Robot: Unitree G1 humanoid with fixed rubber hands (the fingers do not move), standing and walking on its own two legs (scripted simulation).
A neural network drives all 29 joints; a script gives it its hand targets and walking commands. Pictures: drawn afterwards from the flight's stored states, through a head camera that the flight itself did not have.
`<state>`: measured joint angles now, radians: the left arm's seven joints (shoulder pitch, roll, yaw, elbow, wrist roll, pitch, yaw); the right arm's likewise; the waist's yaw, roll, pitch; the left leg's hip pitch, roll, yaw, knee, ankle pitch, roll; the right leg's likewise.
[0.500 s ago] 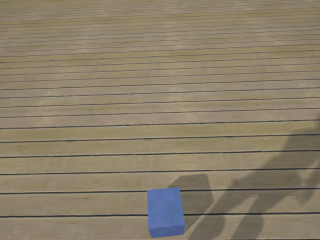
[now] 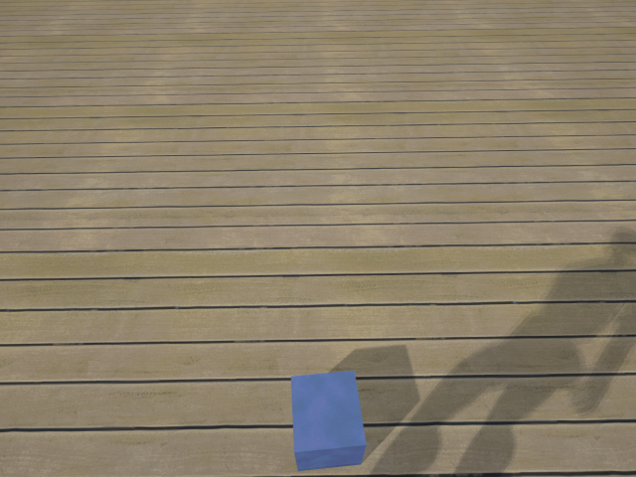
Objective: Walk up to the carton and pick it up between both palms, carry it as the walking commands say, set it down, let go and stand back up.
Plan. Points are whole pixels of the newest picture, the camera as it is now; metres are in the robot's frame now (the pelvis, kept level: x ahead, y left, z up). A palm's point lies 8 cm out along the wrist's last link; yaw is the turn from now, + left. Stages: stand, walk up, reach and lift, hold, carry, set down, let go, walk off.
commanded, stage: stand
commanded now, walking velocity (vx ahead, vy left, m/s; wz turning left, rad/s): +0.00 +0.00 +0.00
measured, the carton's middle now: (326, 420) +0.42 +0.00 -0.69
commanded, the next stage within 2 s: reach and lift in 0.12 s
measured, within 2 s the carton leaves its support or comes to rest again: neither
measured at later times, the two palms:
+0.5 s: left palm out of the picture +0.12 +0.21 -0.15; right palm out of the picture +0.15 -0.22 -0.14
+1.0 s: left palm (202, 469) +0.20 +0.20 -0.18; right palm (472, 448) +0.22 -0.22 -0.18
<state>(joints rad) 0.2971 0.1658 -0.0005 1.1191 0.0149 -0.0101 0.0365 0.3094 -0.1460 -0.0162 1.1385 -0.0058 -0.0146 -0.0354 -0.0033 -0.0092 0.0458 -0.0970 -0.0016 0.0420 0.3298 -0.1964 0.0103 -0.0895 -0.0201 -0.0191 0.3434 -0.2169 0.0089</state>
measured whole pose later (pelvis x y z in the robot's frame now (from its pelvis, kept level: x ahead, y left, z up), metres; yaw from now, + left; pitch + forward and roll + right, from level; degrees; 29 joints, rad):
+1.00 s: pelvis -0.09 -0.02 -0.09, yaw +1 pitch +15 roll +0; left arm -0.37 0.14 0.14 0.55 -0.02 0.54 0.03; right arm -0.39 -0.18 -0.11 0.59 0.00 0.53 0.00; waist 0.02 0.00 0.06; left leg -0.96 0.02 0.01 1.03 -0.34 -0.01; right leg -0.94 -0.01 -0.03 1.05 -0.38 -0.02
